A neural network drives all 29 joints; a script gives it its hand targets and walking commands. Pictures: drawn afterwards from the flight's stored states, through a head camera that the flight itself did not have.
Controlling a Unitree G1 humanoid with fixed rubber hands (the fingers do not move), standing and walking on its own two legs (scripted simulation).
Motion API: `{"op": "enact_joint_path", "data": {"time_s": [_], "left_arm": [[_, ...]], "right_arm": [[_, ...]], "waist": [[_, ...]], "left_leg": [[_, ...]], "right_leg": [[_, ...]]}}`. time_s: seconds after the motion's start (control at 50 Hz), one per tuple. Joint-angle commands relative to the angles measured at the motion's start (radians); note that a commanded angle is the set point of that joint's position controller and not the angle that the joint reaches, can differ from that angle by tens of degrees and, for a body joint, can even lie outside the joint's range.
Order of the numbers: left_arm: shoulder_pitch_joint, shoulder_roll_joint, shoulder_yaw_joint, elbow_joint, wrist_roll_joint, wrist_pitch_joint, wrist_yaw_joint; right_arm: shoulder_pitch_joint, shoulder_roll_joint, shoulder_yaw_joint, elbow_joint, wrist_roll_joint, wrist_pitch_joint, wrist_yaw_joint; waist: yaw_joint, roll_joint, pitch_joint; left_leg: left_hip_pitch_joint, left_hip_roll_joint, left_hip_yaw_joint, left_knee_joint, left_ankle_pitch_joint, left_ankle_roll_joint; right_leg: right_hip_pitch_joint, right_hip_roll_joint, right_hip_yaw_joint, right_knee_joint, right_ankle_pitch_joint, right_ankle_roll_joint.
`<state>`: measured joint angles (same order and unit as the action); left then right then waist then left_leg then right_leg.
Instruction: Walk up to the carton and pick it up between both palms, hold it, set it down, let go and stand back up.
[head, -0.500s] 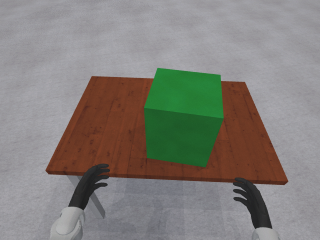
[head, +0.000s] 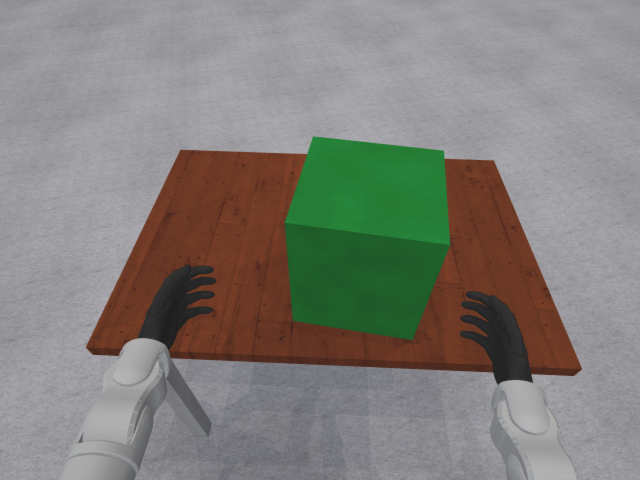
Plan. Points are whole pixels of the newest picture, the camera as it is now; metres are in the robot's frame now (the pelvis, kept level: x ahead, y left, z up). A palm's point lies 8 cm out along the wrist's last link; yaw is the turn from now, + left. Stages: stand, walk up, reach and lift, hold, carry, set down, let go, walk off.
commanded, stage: reach and lift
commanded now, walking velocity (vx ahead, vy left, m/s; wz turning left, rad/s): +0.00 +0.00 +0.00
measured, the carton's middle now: (363, 240) +0.48 -0.04 -0.01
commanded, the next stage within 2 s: none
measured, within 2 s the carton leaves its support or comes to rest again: neither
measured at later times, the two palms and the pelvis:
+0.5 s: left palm (173, 256) +0.35 +0.21 +0.10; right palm (493, 290) +0.33 -0.19 +0.08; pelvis -0.01 +0.00 +0.00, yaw +0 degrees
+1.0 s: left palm (188, 204) +0.41 +0.20 +0.13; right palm (488, 235) +0.39 -0.18 +0.11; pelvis -0.01 +0.00 +0.00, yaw +0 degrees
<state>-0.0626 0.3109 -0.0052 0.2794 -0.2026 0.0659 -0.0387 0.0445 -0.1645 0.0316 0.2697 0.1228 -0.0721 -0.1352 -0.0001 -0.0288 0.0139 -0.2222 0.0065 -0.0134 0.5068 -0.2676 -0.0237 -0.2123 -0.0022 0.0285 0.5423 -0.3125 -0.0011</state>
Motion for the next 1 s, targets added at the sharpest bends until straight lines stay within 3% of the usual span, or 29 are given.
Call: {"op": "enact_joint_path", "data": {"time_s": [0.0, 0.04, 0.08, 0.14, 0.16, 0.22, 0.26, 0.28, 0.34, 0.36, 0.4, 0.42, 0.46, 0.48, 0.52, 0.54, 0.58, 0.6, 0.62, 0.66, 0.68, 0.7, 0.72, 0.8, 0.84, 0.88, 0.92, 0.94, 0.98], "left_arm": [[-0.316, 0.092, 0.056, -0.224, -0.07, 0.029, -0.024], [-0.322, 0.107, 0.082, -0.237, -0.045, 0.057, -0.015], [-0.38, 0.098, 0.105, -0.147, -0.04, 0.087, -0.031], [-0.436, 0.104, 0.093, -0.176, -0.035, 0.117, -0.027], [-0.455, 0.102, 0.104, -0.15, -0.028, 0.128, -0.027], [-0.55, 0.098, 0.105, -0.053, -0.029, 0.146, -0.024], [-0.6, 0.131, 0.11, -0.084, -0.023, 0.148, -0.023], [-0.614, 0.109, 0.102, -0.06, -0.016, 0.156, -0.017], [-0.648, 0.12, 0.127, -0.029, -0.015, 0.167, -0.015], [-0.705, 0.133, 0.113, 0.003, -0.021, 0.155, -0.017], [-0.745, 0.138, 0.133, 0.037, -0.012, 0.158, -0.012], [-0.797, 0.161, 0.121, 0.035, -0.031, 0.155, -0.009], [-0.82, 0.157, 0.116, 0.075, -0.024, 0.159, -0.009], [-0.879, 0.181, 0.119, 0.078, -0.02, 0.152, -0.004], [-0.917, 0.152, 0.085, 0.102, -0.034, 0.14, 0.01], [-0.918, 0.157, 0.086, 0.164, -0.03, 0.143, 0.007], [-0.967, 0.156, 0.071, 0.216, -0.039, 0.141, 0.014], [-0.958, 0.168, 0.096, 0.212, -0.038, 0.136, 0.015], [-1.018, 0.187, 0.07, 0.268, -0.044, 0.126, 0.015], [-1.048, 0.202, 0.072, 0.341, -0.061, 0.106, 0.014], [-1.039, 0.205, 0.084, 0.319, -0.036, 0.093, 0.022], [-1.104, 0.185, 0.063, 0.36, -0.067, 0.086, 0.021], [-1.102, 0.191, 0.06, 0.343, -0.05, 0.083, 0.022], [-1.2, 0.187, 0.028, 0.452, -0.063, 0.048, 0.039], [-1.213, 0.198, 0.025, 0.54, -0.07, 0.024, 0.043], [-1.296, 0.18, -0.04, 0.576, -0.115, -0.001, 0.044], [-1.338, 0.186, -0.035, 0.673, -0.131, -0.026, 0.052], [-1.354, 0.193, -0.059, 0.683, -0.146, -0.047, 0.049], [-1.42, 0.193, -0.079, 0.682, -0.172, -0.08, 0.059]], "right_arm": [[-0.315, -0.113, -0.094, -0.253, 0.148, 0.002, -0.022], [-0.285, -0.133, -0.089, -0.214, 0.154, 0.006, -0.023], [-0.372, -0.114, -0.054, -0.193, 0.173, 0.024, -0.031], [-0.404, -0.149, -0.101, -0.161, 0.158, 0.049, -0.039], [-0.445, -0.155, -0.093, -0.178, 0.157, 0.053, -0.042], [-0.519, -0.173, -0.106, -0.058, 0.146, 0.091, -0.04], [-0.559, -0.183, -0.101, -0.073, 0.14, 0.093, -0.047], [-0.578, -0.185, -0.132, -0.01, 0.135, 0.102, -0.046], [-0.649, -0.184, -0.09, -0.03, 0.154, 0.098, -0.039], [-0.694, -0.182, -0.105, -0.006, 0.148, 0.102, -0.038], [-0.733, -0.201, -0.126, 0.043, 0.135, 0.112, -0.046], [-0.778, -0.222, -0.141, 0.038, 0.138, 0.106, -0.046], [-0.818, -0.206, -0.121, 0.05, 0.145, 0.112, -0.047], [-0.85, -0.231, -0.148, 0.098, 0.139, 0.112, -0.047], [-0.885, -0.228, -0.161, 0.177, 0.142, 0.121, -0.038], [-0.918, -0.229, -0.148, 0.199, 0.147, 0.118, -0.032], [-0.96, -0.259, -0.179, 0.229, 0.132, 0.12, -0.035], [-0.993, -0.252, -0.145, 0.203, 0.142, 0.116, -0.037], [-1.01, -0.255, -0.155, 0.238, 0.146, 0.117, -0.032], [-1.075, -0.235, -0.15, 0.221, 0.136, 0.109, -0.043], [-1.058, -0.241, -0.135, 0.288, 0.149, 0.112, -0.037], [-1.108, -0.237, -0.138, 0.333, 0.146, 0.123, -0.031], [-1.095, -0.25, -0.141, 0.359, 0.158, 0.121, -0.035], [-1.215, -0.271, -0.167, 0.439, 0.142, 0.096, -0.033], [-1.237, -0.268, -0.154, 0.501, 0.144, 0.098, -0.034], [-1.322, -0.257, -0.151, 0.518, 0.16, 0.092, -0.03], [-1.373, -0.271, -0.13, 0.589, 0.163, 0.094, -0.026], [-1.374, -0.267, -0.136, 0.577, 0.161, 0.086, -0.026], [-1.439, -0.298, -0.151, 0.586, 0.158, 0.066, -0.016]], "waist": [[-0.02, 0.072, -0.275], [-0.014, 0.117, -0.29], [0.004, 0.078, -0.284], [-0.041, 0.124, -0.269], [-0.021, 0.095, -0.274], [-0.035, 0.077, -0.236], [-0.044, 0.114, -0.326], [-0.059, 0.127, -0.274], [-0.023, 0.092, -0.366], [-0.034, 0.109, -0.359], [-0.042, 0.071, -0.348], [-0.06, 0.093, -0.386], [-0.048, 0.077, -0.389], [-0.063, 0.118, -0.41], [-0.08, 0.13, -0.414], [-0.063, 0.115, -0.412], [-0.085, 0.102, -0.415], [-0.053, 0.071, -0.443], [-0.078, 0.081, -0.425], [-0.065, 0.037, -0.479], [-0.05, 0.084, -0.473], [-0.069, 0.078, -0.455], [-0.079, 0.093, -0.479], [-0.101, 0.104, -0.533], [-0.087, 0.073, -0.511], [-0.112, 0.083, -0.523], [-0.083, 0.053, -0.504], [-0.105, 0.061, -0.552], [-0.107, 0.063, -0.599]], "left_leg": [[0.274, -0.018, 0.054, -0.123, 0.435, -0.026], [0.266, -0.02, 0.05, -0.122, 0.477, -0.031], [0.243, -0.024, 0.059, -0.111, 0.47, -0.019], [0.271, -0.018, 0.066, -0.114, 0.465, -0.029], [0.24, -0.02, 0.061, -0.122, 0.445, -0.02], [0.233, -0.013, 0.051, -0.127, 0.401, -0.019], [0.236, -0.019, 0.056, -0.115, 0.428, -0.019], [0.233, -0.011, 0.046, -0.116, 0.399, -0.023], [0.232, -0.014, 0.055, -0.092, 0.463, -0.015], [0.204, -0.017, 0.059, -0.103, 0.399, -0.01], [0.196, -0.015, 0.052, -0.102, 0.417, -0.015], [0.188, -0.018, 0.049, -0.092, 0.409, -0.013], [0.179, -0.016, 0.047, -0.085, 0.418, -0.008], [0.179, -0.014, 0.051, -0.089, 0.394, -0.022], [0.214, -0.003, 0.044, -0.076, 0.438, -0.033], [0.212, 0.0, 0.042, -0.077, 0.433, -0.027], [0.206, -0.001, 0.027, -0.073, 0.423, -0.031], [0.184, -0.005, 0.04, -0.055, 0.458, -0.02], [0.178, -0.006, 0.031, -0.066, 0.418, -0.022], [0.087, -0.017, 0.041, -0.064, 0.343, -0.003], [0.104, -0.011, 0.041, -0.071, 0.412, -0.016], [0.108, -0.008, 0.039, -0.064, 0.379, -0.013], [0.142, -0.007, 0.028, -0.054, 0.451, -0.027], [0.134, -0.007, 0.033, -0.032, 0.446, -0.037], [0.098, -0.003, 0.027, -0.026, 0.417, -0.026], [0.077, -0.001, 0.02, -0.026, 0.386, -0.026], [0.053, 0.004, 0.019, -0.011, 0.391, -0.024], [0.031, 0.0, 0.018, -0.007, 0.344, -0.019], [0.072, 0.006, 0.011, 0.011, 0.407, -0.033]], "right_leg": [[0.103, 0.03, -0.01, -0.214, 0.442, 0.008], [0.126, 0.033, -0.004, -0.201, 0.492, 0.007], [0.144, 0.021, 0.002, -0.196, 0.522, 0.015], [0.123, 0.029, -0.015, -0.205, 0.499, 0.012], [0.124, 0.032, -0.012, -0.202, 0.486, 0.016], [0.071, 0.039, -0.02, -0.212, 0.412, 0.018], [0.117, 0.035, -0.015, -0.199, 0.463, 0.011], [0.092, 0.036, -0.02, -0.206, 0.426, 0.008], [0.12, 0.037, -0.015, -0.186, 0.522, 0.018], [0.117, 0.029, -0.016, -0.188, 0.471, 0.022], [0.128, 0.04, -0.025, -0.177, 0.493, 0.025], [0.123, 0.038, -0.02, -0.169, 0.505, 0.028], [0.136, 0.036, -0.02, -0.162, 0.53, 0.03], [0.124, 0.039, -0.027, -0.163, 0.493, 0.025], [0.037, 0.047, -0.041, -0.173, 0.456, 0.019], [0.041, 0.049, -0.04, -0.186, 0.433, 0.017], [0.027, 0.051, -0.052, -0.179, 0.429, 0.019], [0.072, 0.053, -0.037, -0.163, 0.508, 0.027], [0.038, 0.046, -0.041, -0.172, 0.465, 0.034], [0.111, 0.029, -0.019, -0.151, 0.498, 0.04], [0.115, 0.036, -0.026, -0.142, 0.524, 0.032], [0.081, 0.033, -0.027, -0.146, 0.498, 0.038], [0.064, 0.041, -0.035, -0.142, 0.533, 0.032], [0.01, 0.046, -0.047, -0.146, 0.519, 0.028], [0.017, 0.039, -0.033, -0.141, 0.51, 0.03], [0.0, 0.034, -0.043, -0.135, 0.48, 0.027], [-0.019, 0.035, -0.038, -0.126, 0.469, 0.03], [-0.01, 0.028, -0.034, -0.116, 0.479, 0.033], [-0.028, 0.042, -0.048, -0.104, 0.483, 0.026]]}}
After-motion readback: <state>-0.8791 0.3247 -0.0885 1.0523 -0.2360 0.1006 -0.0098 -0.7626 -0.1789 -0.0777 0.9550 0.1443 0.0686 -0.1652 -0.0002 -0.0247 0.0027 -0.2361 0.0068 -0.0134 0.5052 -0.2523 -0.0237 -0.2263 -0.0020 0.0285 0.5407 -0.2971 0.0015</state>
